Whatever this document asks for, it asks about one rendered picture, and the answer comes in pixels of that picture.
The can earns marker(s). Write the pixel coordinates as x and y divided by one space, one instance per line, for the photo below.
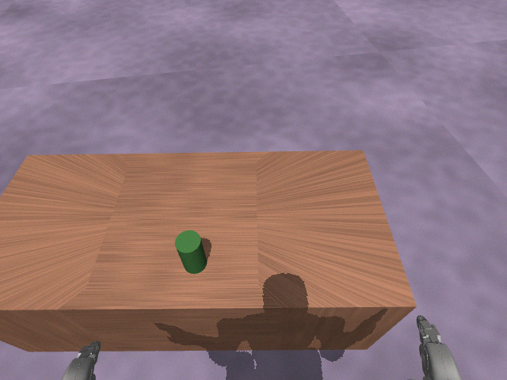
191 251

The right robot hand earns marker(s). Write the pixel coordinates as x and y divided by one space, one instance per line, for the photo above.
437 360

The left robot hand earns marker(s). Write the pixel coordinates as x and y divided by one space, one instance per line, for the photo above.
81 368

